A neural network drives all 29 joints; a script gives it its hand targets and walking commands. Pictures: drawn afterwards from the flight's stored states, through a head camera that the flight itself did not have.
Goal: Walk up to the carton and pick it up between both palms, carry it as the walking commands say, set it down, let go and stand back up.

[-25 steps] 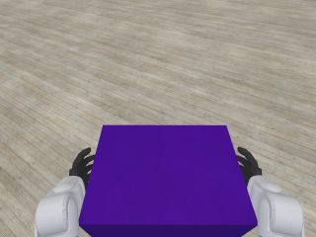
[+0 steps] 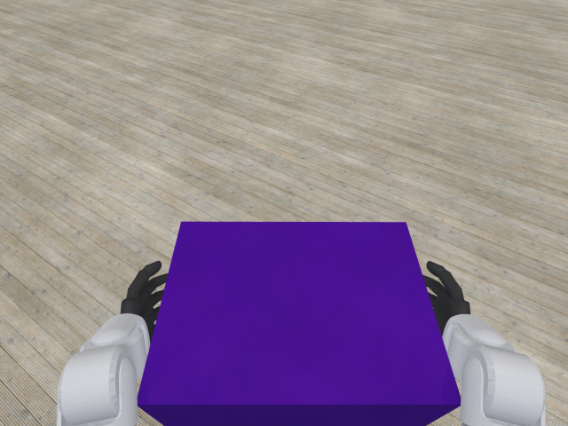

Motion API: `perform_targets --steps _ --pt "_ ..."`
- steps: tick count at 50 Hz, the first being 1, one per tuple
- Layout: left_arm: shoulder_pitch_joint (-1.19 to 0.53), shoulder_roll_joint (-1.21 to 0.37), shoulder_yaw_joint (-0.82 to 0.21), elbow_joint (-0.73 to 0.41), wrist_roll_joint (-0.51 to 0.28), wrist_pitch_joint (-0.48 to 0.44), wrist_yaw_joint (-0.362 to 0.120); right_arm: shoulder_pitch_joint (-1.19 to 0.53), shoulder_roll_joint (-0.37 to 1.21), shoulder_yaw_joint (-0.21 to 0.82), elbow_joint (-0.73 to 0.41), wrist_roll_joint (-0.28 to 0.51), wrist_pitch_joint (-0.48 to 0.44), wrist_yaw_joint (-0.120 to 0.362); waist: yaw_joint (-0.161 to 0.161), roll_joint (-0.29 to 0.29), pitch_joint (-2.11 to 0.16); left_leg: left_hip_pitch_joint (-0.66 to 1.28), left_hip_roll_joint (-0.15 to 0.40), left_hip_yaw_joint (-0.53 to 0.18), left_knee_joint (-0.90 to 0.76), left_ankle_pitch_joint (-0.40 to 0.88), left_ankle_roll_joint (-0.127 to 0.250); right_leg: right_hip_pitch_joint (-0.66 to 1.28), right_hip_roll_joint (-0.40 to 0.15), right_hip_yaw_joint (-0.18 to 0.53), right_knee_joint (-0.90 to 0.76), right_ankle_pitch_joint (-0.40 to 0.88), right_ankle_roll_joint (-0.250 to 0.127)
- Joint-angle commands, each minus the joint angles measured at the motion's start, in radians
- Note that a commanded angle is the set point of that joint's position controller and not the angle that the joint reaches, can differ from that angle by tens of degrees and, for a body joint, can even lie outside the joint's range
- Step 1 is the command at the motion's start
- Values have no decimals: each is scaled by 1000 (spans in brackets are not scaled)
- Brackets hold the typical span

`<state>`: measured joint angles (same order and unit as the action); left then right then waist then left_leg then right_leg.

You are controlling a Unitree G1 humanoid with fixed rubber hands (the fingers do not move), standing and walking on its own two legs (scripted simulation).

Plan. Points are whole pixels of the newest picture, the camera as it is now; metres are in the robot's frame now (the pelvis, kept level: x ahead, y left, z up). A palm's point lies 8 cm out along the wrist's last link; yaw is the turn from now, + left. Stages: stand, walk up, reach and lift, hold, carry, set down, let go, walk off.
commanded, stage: carry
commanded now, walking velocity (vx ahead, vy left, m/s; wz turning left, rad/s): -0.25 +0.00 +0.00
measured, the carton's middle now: (292, 345) +0.25 +0.01 +0.00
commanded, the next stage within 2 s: none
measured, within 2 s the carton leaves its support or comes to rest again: neither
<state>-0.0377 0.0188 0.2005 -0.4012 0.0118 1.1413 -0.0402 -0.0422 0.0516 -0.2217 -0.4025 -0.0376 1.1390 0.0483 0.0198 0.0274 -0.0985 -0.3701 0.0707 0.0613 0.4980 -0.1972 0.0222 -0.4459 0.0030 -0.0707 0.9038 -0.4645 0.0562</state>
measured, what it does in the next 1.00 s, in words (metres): walks backwards: right foot, then left foot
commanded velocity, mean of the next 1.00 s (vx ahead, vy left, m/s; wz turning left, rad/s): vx -0.23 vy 0.00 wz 0.00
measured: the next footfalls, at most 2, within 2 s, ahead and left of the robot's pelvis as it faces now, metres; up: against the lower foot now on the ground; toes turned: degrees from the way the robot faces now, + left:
right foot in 0.08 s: -0.02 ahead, -0.13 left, +0.00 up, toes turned -5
left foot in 0.40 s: -0.11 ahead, +0.11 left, +0.00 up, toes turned +4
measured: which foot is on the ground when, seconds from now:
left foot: down 0.00-0.10, up 0.12-0.38, down 0.40-0.78, up 0.80-1.00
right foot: up 0.00-0.06, down 0.08-0.42, up 0.44-0.76, down 0.78-1.00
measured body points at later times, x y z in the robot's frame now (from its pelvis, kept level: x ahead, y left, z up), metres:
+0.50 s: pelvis -0.17 +0.01 -0.01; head -0.17 +0.02 +0.44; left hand +0.08 +0.22 +0.05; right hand +0.10 -0.17 +0.06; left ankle -0.15 +0.11 -0.74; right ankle -0.12 -0.12 -0.70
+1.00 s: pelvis -0.34 -0.01 +0.00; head -0.34 -0.03 +0.45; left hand -0.08 +0.17 +0.08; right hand -0.08 -0.22 +0.07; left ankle -0.36 +0.13 -0.69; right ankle -0.30 -0.11 -0.74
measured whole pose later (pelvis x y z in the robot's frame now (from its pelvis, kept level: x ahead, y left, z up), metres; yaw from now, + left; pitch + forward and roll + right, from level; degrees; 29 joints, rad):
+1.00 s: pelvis -0.34 -0.01 +0.00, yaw -1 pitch +3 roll +3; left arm 0.00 -0.06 0.23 -0.45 0.05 1.15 -0.04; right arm -0.07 -0.01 -0.20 -0.39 0.00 1.16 0.05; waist -0.03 0.00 -0.08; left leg -0.45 -0.03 0.01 0.93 -0.45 -0.04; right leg -0.37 -0.06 -0.04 0.53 -0.21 -0.03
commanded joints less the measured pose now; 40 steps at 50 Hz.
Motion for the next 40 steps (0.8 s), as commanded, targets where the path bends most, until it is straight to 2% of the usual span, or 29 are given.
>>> perform_targets --steps 1,2,3,4,5,6,7,8,9,11,13,15,17,18,19,20,21,22,23,24,25,27,30,34,36,37,38,39,40 --pt "-381 -761 -792 -113 -302 15 -174 -332 686 750 -70 264 25 160 -27 217 -223 307 211 -204 -73 571 116 -7 10 -22 -283 25 -22" --pt "-375 -769 -788 -105 -304 13 -179 -337 687 754 -66 260 25 159 -20 187 -234 288 203 -194 -53 547 97 56 -8 -21 -424 135 -23" --pt "-372 -776 -785 -96 -305 11 -183 -346 689 761 -62 259 23 158 -17 141 -245 222 183 -176 -29 483 62 157 -55 2 -539 247 -23" --pt "-370 -782 -780 -91 -306 9 -187 -357 692 771 -64 261 20 157 -18 36 -251 123 148 -142 36 350 26 259 -142 92 -612 298 -24" --pt "-369 -780 -769 -91 -308 10 -192 -348 695 774 -55 262 18 153 -26 -131 -262 -31 101 -98 118 36 -11 367 -324 249 -595 594 -53" --pt "-358 -776 -763 -109 -292 -4 -194 -442 705 806 -129 297 10 155 -18 -337 -190 -149 5 25 195 -236 -44 350 -465 335 -527 952 -175" --pt "-382 -793 -763 -143 -303 -2 -194 -449 741 810 -114 305 10 157 -15 -289 -177 -137 -28 -14 399 -326 -45 279 -431 289 -515 1042 -220" --pt "-393 -791 -757 -159 -295 -1 -192 -472 765 817 -112 314 7 162 -9 -225 -172 -112 -59 -68 509 -307 -39 230 -382 226 -513 970 -223" --pt "-390 -775 -752 -175 -280 -1 -187 -479 769 821 -111 329 7 168 -9 -174 -167 -91 -71 -84 576 -268 -42 192 -334 156 -506 866 -209" --pt "-379 -754 -746 -182 -258 3 -181 -482 753 833 -129 341 6 169 -14 -201 -146 -100 -88 -69 571 -237 -48 181 -278 103 -506 706 -187" --pt "-360 -738 -740 -178 -253 11 -180 -470 731 829 -136 338 13 162 -11 -221 -147 -110 -95 -30 467 -255 -55 211 -271 133 -506 633 -193" --pt "-342 -726 -737 -167 -250 18 -179 -444 719 818 -121 332 22 156 -8 -244 -165 -98 -94 1 340 -279 -45 245 -288 181 -504 637 -216" --pt "-329 -724 -740 -154 -247 23 -177 -415 717 807 -95 328 29 156 -10 -257 -192 -48 -101 25 170 -245 -33 273 -288 206 -496 645 -222" --pt "-327 -725 -744 -147 -245 24 -175 -401 718 801 -79 326 31 157 -16 -247 -205 8 -99 44 38 -172 -29 271 -277 196 -481 633 -207" --pt "-331 -730 -748 -141 -242 25 -173 -392 720 798 -68 324 30 159 -17 -215 -213 91 -68 39 -86 -85 -28 231 -256 176 -455 599 -171" --pt "-347 -734 -753 -142 -240 22 -172 -392 723 796 -66 324 28 163 -11 -142 -219 186 -4 -22 -142 -58 -24 154 -228 154 -406 505 -125" --pt "-364 -736 -755 -138 -241 20 -171 -389 720 788 -65 324 26 169 -9 -10 -212 270 134 -161 -201 45 -2 35 -189 126 -351 292 -72" --pt "-404 -750 -775 -168 -266 23 -174 -382 707 758 -48 303 12 168 -24 291 -153 168 332 -345 -232 278 109 -87 -70 -13 -224 11 -22" --pt "-444 -771 -790 -165 -285 19 -178 -395 734 756 -83 302 9 170 -32 255 -137 104 356 -312 -209 472 169 -46 -39 24 69 -104 -25" --pt "-466 -788 -804 -157 -301 14 -185 -388 740 754 -94 296 8 170 -34 168 -144 71 320 -249 -190 460 182 -41 -22 68 219 -91 -25" --pt "-469 -797 -809 -158 -310 8 -189 -388 742 761 -109 295 6 168 -28 123 -142 67 282 -187 -181 379 171 -52 -32 64 294 -47 -10" --pt "-464 -792 -811 -151 -311 1 -184 -395 726 758 -126 297 6 165 -20 120 -134 105 212 -135 -155 293 135 -103 -23 47 333 21 9" --pt "-432 -767 -811 -137 -316 8 -178 -367 697 745 -118 282 15 158 -22 149 -157 196 185 -162 -160 256 110 -111 -4 14 134 -7 14" --pt "-406 -763 -797 -120 -311 19 -177 -349 695 758 -97 270 29 160 -29 204 -204 241 204 -240 -197 192 108 -8 18 -10 -172 -77 -27" --pt "-386 -770 -780 -100 -303 21 -182 -353 698 771 -91 268 32 162 -23 186 -219 222 205 -249 -197 148 91 76 13 -19 -349 1 -44" --pt "-381 -774 -774 -91 -301 18 -184 -359 697 778 -84 268 33 163 -18 155 -221 171 189 -228 -189 103 59 155 -15 -14 -477 89 -47" --pt "-378 -777 -767 -83 -301 16 -186 -366 697 786 -80 269 32 163 -18 80 -209 81 158 -196 -151 31 24 241 -67 39 -574 115 -51" --pt "-380 -785 -760 -81 -304 15 -190 -373 701 794 -78 273 29 162 -19 -41 -222 -19 121 -150 -66 -15 -14 332 -181 163 -622 140 -63" --pt "-362 -775 -747 -76 -281 10 -191 -426 694 813 -116 302 20 168 -10 -268 -163 -135 3 -2 75 -172 -65 280 -412 379 -670 215 -157"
